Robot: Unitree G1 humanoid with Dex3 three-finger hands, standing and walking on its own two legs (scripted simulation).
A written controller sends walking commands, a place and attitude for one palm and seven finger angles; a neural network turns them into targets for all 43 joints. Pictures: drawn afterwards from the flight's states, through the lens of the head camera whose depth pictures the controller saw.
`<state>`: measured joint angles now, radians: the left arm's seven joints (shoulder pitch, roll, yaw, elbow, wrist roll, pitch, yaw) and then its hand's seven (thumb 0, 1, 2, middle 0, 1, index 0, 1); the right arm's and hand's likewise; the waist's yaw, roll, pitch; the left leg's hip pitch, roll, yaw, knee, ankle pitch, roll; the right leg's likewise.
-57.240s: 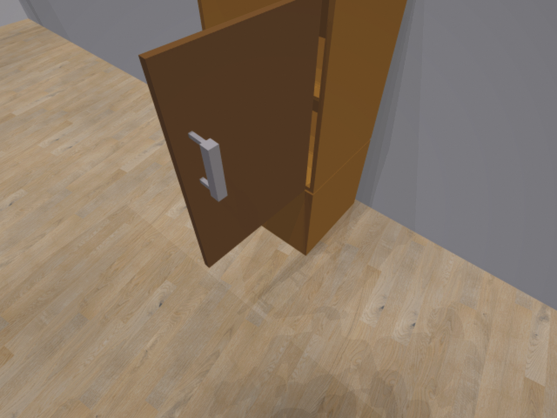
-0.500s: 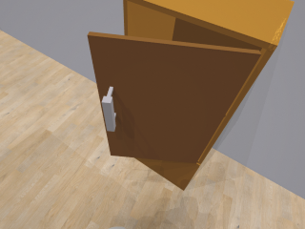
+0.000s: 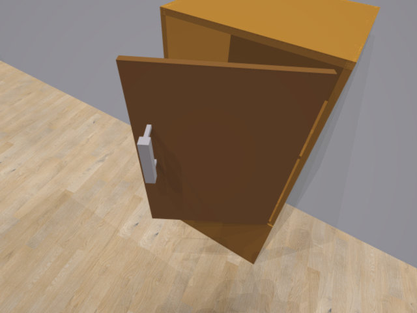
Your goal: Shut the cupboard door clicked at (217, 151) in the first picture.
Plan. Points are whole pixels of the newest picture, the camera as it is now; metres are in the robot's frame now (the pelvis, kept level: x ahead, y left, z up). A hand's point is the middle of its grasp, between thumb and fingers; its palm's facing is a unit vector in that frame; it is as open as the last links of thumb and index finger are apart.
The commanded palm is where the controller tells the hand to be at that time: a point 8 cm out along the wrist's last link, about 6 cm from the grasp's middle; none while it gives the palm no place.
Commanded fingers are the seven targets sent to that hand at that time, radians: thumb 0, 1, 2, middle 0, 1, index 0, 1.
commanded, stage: come to a stop and stand still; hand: left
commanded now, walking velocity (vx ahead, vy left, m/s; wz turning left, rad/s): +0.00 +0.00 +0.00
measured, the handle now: (149, 154) +0.45 +0.17 +0.03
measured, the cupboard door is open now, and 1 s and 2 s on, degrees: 30 30 30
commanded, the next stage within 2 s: look again from close up in 1.18 s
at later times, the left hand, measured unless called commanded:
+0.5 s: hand out of the picture -0.01 +0.19 -0.19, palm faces +0.02 -0.98 -0.17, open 7.3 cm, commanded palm none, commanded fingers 0.00 0.90 0.90 -0.20 -0.30 -0.20 -0.30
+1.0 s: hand out of the picture +0.00 +0.21 -0.19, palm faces -0.01 -0.99 -0.13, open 7.3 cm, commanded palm none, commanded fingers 0.00 0.90 0.90 -0.20 -0.30 -0.20 -0.30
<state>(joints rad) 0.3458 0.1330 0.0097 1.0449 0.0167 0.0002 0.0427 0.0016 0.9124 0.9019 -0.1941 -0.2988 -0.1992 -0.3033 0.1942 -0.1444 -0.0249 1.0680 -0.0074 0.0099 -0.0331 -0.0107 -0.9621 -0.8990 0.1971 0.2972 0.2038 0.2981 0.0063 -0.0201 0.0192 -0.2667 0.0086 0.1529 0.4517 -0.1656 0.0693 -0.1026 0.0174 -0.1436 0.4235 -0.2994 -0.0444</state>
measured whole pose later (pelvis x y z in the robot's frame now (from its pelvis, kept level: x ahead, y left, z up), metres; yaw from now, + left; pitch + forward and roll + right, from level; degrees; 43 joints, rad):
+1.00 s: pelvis +0.02 +0.06 +0.00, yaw -2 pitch +1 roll -1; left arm 0.34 0.13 -0.02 1.09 0.02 0.00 0.05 0.00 0.91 0.90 -0.20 -0.30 -0.20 -0.30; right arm 0.26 -0.16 0.00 1.10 -0.01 -0.02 -0.02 0.02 -0.93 -0.90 0.19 0.30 0.20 0.30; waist 0.00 -0.04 0.02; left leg -0.26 -0.07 0.22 0.42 -0.20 0.15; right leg -0.14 -0.06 -0.08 0.46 -0.33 0.02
